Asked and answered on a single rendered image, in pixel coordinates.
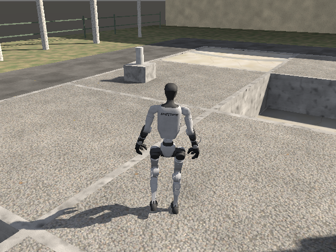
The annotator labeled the robot left hand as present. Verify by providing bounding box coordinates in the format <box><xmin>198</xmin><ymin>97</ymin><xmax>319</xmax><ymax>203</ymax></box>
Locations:
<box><xmin>135</xmin><ymin>143</ymin><xmax>147</xmax><ymax>155</ymax></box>

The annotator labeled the robot right foot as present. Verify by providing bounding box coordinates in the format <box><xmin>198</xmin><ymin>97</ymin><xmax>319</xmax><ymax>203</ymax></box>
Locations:
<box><xmin>171</xmin><ymin>201</ymin><xmax>179</xmax><ymax>214</ymax></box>

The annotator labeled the right robot forearm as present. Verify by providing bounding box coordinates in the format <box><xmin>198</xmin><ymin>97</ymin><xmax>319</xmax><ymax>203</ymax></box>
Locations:
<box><xmin>189</xmin><ymin>128</ymin><xmax>198</xmax><ymax>149</ymax></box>

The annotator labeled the robot head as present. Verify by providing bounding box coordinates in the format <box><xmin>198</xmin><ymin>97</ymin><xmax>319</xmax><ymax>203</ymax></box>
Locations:
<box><xmin>161</xmin><ymin>83</ymin><xmax>179</xmax><ymax>108</ymax></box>

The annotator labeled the left robot forearm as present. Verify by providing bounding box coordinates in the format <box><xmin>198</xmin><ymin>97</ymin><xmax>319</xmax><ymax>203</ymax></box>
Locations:
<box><xmin>137</xmin><ymin>125</ymin><xmax>148</xmax><ymax>145</ymax></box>

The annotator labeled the robot right hand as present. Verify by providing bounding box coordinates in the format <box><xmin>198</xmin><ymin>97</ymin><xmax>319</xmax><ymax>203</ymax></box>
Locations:
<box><xmin>187</xmin><ymin>147</ymin><xmax>200</xmax><ymax>159</ymax></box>

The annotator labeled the left robot upper arm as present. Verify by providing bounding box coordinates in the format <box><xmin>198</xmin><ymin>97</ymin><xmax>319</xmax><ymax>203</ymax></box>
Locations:
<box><xmin>143</xmin><ymin>105</ymin><xmax>159</xmax><ymax>133</ymax></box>

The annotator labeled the right robot upper arm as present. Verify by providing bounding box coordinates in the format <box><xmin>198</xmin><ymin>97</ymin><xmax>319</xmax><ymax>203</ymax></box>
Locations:
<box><xmin>181</xmin><ymin>106</ymin><xmax>194</xmax><ymax>135</ymax></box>

